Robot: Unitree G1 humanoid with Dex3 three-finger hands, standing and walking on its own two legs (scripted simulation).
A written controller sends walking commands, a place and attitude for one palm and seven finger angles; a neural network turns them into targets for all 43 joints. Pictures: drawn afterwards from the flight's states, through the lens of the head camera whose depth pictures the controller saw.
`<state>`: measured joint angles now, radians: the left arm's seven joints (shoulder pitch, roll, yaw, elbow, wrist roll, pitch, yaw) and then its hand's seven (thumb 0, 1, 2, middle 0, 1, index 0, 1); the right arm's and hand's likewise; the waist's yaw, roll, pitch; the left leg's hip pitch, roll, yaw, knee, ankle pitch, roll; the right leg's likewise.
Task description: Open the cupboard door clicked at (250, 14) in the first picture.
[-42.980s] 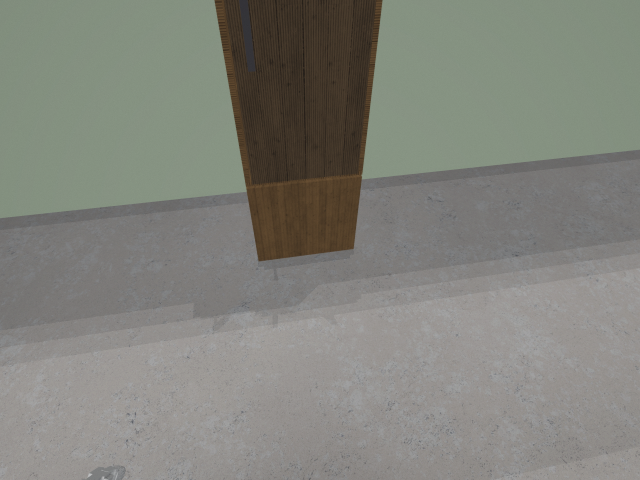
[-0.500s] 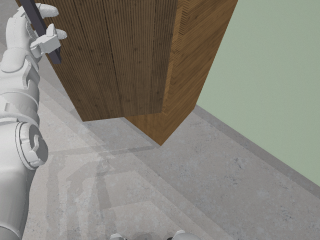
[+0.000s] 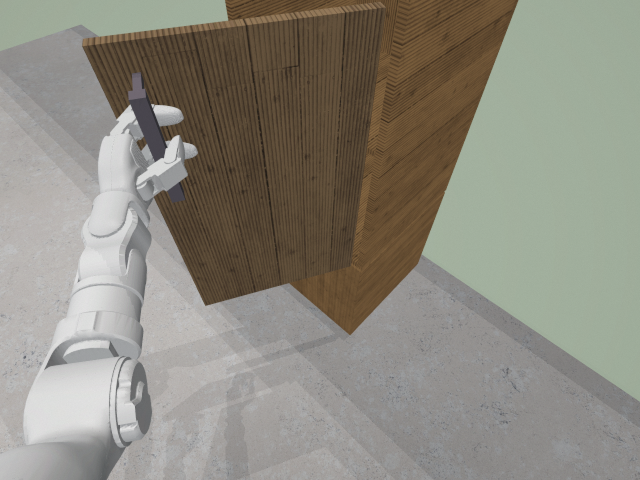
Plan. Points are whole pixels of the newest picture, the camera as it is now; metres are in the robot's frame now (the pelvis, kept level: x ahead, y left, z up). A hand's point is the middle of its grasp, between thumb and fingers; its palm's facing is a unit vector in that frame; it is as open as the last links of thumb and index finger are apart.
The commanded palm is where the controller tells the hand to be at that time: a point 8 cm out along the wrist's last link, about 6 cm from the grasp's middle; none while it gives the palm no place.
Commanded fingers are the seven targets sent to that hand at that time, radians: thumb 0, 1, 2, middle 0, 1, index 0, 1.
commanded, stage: pull the door open along its arc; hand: left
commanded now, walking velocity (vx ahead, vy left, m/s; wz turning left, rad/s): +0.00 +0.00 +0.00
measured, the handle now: (159, 142) +0.51 +0.19 +0.15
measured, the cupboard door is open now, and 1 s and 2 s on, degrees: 61 98 100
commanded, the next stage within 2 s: open thumb and fingers to let go in 0.62 s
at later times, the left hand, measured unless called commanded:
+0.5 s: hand (255, 234) +0.35 +0.06 +0.15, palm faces +0.41 -0.91 +0.01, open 5.4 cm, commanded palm +0.29 +0.09 +0.15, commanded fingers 0.00 0.90 0.90 -0.40 -1.35 -0.40 -1.35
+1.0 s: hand (296, 251) +0.33 +0.02 +0.15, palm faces +0.38 -0.92 -0.04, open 7.4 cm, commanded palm +0.28 +0.05 +0.15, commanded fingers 0.00 -0.15 0.45 -0.32 -1.24 -0.32 -1.24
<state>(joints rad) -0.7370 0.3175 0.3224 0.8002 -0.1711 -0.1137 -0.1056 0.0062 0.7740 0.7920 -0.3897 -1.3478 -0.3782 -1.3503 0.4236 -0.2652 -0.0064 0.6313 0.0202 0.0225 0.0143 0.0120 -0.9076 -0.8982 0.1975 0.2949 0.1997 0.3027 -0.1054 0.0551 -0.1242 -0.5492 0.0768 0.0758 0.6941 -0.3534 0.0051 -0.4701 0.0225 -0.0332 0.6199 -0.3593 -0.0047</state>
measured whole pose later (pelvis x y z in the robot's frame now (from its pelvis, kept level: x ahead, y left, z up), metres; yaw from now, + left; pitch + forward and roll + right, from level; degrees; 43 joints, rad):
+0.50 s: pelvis -0.01 -0.03 +0.01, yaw +3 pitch +1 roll +0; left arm -0.32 -0.11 -0.06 0.21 0.00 0.13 0.53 -0.01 0.76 0.77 -0.37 -1.35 -0.39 -1.35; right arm 0.19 -0.19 0.00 0.65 -0.03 0.04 -0.01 0.01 -0.91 -0.90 0.20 0.29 0.20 0.30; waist 0.00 0.05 -0.07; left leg -0.29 0.06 0.03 0.56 -0.28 -0.04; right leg -0.22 0.01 -0.09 0.55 -0.35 -0.04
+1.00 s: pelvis -0.02 -0.04 +0.01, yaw +5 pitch -2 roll +0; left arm -0.31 -0.16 -0.20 0.19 0.02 0.20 0.62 0.01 0.43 0.69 -0.37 -1.30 -0.38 -1.30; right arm 0.12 -0.17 0.00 0.69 -0.04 0.08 0.00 0.02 -0.91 -0.90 0.20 0.29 0.20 0.30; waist 0.02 0.06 -0.02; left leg -0.22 0.05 0.00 0.51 -0.24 -0.04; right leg -0.15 0.02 -0.11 0.51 -0.33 -0.06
